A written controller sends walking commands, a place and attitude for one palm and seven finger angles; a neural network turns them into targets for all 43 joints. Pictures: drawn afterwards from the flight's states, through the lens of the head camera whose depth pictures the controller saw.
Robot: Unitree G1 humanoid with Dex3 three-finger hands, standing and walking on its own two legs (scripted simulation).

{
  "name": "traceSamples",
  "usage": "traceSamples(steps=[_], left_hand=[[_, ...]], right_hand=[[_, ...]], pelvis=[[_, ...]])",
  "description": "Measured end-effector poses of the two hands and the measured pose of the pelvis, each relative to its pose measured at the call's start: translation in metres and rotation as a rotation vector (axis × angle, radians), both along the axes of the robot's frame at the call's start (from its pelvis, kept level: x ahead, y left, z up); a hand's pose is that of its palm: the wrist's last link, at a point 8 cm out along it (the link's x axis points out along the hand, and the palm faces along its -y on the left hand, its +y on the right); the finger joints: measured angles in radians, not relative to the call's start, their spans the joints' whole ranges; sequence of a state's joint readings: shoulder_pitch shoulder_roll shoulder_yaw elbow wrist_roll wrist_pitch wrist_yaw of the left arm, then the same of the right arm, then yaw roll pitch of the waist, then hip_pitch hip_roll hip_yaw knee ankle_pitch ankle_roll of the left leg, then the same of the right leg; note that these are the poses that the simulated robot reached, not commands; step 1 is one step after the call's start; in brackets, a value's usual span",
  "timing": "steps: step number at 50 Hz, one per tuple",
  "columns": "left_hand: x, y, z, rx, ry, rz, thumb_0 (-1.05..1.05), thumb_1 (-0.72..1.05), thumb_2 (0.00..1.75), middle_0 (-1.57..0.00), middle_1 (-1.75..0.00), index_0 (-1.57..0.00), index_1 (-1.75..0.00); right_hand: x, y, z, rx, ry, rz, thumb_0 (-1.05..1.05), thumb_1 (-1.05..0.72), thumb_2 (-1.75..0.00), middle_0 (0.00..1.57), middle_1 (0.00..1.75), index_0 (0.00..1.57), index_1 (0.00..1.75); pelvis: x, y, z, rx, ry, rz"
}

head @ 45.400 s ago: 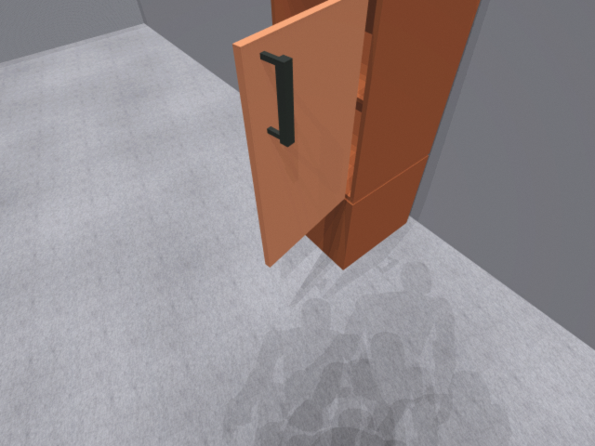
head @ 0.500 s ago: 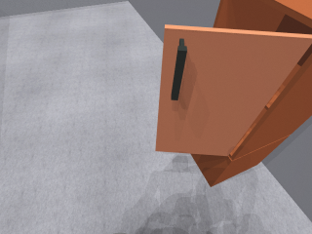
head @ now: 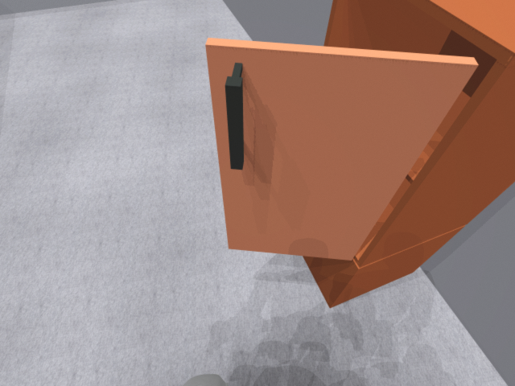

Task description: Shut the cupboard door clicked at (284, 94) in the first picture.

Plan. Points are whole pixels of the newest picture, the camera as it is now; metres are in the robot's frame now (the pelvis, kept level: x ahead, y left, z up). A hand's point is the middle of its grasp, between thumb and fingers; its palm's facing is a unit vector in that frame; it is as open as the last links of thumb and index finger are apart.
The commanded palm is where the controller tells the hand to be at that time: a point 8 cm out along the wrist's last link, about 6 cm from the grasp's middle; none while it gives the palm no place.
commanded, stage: shuffle to correct the standing spot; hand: left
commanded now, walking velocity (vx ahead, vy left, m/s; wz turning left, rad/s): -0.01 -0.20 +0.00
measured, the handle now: (237, 120) +0.45 +0.07 +0.16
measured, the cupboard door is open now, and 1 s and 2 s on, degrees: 63 63 63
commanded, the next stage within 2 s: come to a stop and stand still in 0.24 s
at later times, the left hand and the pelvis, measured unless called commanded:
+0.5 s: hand out of the picture +0.07 +0.05 -0.16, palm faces +0.00 -0.97 -0.26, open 7.4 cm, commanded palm none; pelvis +0.00 -0.14 +0.00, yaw -1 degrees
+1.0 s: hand out of the picture -0.05 +0.10 -0.18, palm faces +0.11 -0.97 -0.23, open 7.4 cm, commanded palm none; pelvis -0.03 -0.10 +0.00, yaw +1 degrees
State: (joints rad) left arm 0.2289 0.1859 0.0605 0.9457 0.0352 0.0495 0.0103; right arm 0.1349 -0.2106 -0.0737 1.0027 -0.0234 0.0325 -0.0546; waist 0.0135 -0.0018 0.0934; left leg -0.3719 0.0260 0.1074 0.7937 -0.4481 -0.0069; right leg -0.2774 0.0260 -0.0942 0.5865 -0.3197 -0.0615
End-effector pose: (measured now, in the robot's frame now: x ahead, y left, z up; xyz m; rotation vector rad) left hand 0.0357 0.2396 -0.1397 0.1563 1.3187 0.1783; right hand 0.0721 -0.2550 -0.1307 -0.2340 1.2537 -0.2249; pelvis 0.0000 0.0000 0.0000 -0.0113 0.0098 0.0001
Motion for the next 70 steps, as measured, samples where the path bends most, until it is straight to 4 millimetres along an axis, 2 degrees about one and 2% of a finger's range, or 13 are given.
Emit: traceSamples(steps=[4,11,16,21,25,30,36,43,49,52,58,66,70], left_hand=[[-0.003,-0.018,-0.016,-0.043,0.035,-0.006,0.01,0.91,0.90,-0.20,-0.30,-0.20,-0.30],[0.008,-0.052,-0.002,-0.068,0.036,-0.010,0.01,0.91,0.90,-0.20,-0.30,-0.20,-0.30],[0.022,-0.080,0.007,-0.041,0.017,-0.032,0.01,0.91,0.90,-0.20,-0.30,-0.20,-0.30],[0.034,-0.111,0.007,0.029,-0.042,-0.055,0.01,0.91,0.90,-0.20,-0.30,-0.20,-0.30],[0.026,-0.140,0.015,0.046,-0.042,-0.054,0.01,0.91,0.90,-0.20,-0.30,-0.20,-0.30],[0.015,-0.166,0.018,0.027,-0.047,-0.030,0.01,0.91,0.90,-0.20,-0.30,-0.20,-0.30],[-0.021,-0.164,0.019,0.044,-0.028,0.032,0.01,0.91,0.90,-0.20,-0.30,-0.21,-0.30],[-0.075,-0.134,0.014,0.045,0.062,0.072,0.01,0.91,0.90,-0.20,-0.30,-0.21,-0.30],[-0.095,-0.097,-0.005,0.008,0.107,0.092,0.01,0.91,0.90,-0.20,-0.30,-0.20,-0.30],[-0.087,-0.088,-0.001,-0.009,0.099,0.085,0.01,0.91,0.90,-0.20,-0.30,-0.20,-0.30],[-0.052,-0.087,0.004,-0.045,0.058,0.038,0.01,0.91,0.90,-0.20,-0.30,-0.20,-0.30],[0.010,-0.107,0.005,-0.035,-0.031,-0.038,0.01,0.91,0.90,-0.20,-0.30,-0.20,-0.30],[0.025,-0.119,0.008,-0.016,-0.054,-0.066,0.01,0.91,0.90,-0.20,-0.30,-0.20,-0.30]], right_hand=[[0.008,-0.004,0.004,-0.010,-0.041,0.012,0.01,-0.91,-0.90,0.20,0.30,0.20,0.30],[-0.020,-0.026,0.013,0.018,0.034,-0.006,0.01,-0.90,-0.89,0.20,0.30,0.20,0.30],[-0.046,-0.062,0.007,0.045,0.090,-0.053,0.01,-0.90,-0.89,0.20,0.30,0.20,0.30],[-0.066,-0.116,-0.019,0.062,0.146,-0.091,0.01,-0.90,-0.89,0.20,0.30,0.20,0.30],[-0.068,-0.144,-0.019,0.058,0.167,-0.088,0.01,-0.91,-0.90,0.20,0.30,0.20,0.30],[-0.057,-0.158,-0.010,0.068,0.141,-0.050,0.01,-0.91,-0.90,0.20,0.30,0.20,0.30],[-0.028,-0.154,-0.003,0.076,0.087,0.023,0.01,-0.91,-0.90,0.20,0.30,0.20,0.30],[0.008,-0.122,0.009,0.088,-0.043,0.090,0.01,-0.91,-0.90,0.20,0.30,0.20,0.30],[0.003,-0.082,0.013,0.062,-0.100,0.111,0.01,-0.91,-0.90,0.20,0.30,0.20,0.30],[-0.017,-0.064,0.019,0.067,-0.056,0.098,0.00,-0.91,-0.90,0.20,0.30,0.20,0.30],[-0.050,-0.067,0.025,0.028,0.026,0.031,0.00,-0.94,-0.89,0.20,0.30,0.20,0.30],[-0.101,-0.082,0.008,0.042,0.174,-0.070,0.00,-0.91,-0.90,0.20,0.30,0.20,0.30],[-0.115,-0.085,-0.001,0.072,0.219,-0.105,0.01,-0.91,-0.90,0.20,0.30,0.20,0.30]], pelvis=[[0.004,-0.013,-0.005,0.008,-0.011,-0.017],[0.005,-0.045,0.011,-0.005,-0.005,-0.019],[0.003,-0.079,0.012,-0.011,0.003,-0.025],[0.001,-0.123,-0.004,0.006,0.009,-0.017],[0.000,-0.141,0.001,0.011,-0.001,-0.015],[-0.003,-0.156,0.008,0.032,-0.007,-0.012],[-0.014,-0.158,0.010,0.040,-0.010,0.009],[-0.028,-0.139,0.010,0.047,-0.010,0.011],[-0.031,-0.107,0.002,0.012,-0.011,0.015],[-0.028,-0.098,0.011,0.001,-0.009,0.021],[-0.021,-0.090,0.019,-0.002,0.011,0.012],[-0.013,-0.101,0.012,0.021,0.017,-0.002],[-0.009,-0.109,0.009,0.011,0.010,-0.009]])
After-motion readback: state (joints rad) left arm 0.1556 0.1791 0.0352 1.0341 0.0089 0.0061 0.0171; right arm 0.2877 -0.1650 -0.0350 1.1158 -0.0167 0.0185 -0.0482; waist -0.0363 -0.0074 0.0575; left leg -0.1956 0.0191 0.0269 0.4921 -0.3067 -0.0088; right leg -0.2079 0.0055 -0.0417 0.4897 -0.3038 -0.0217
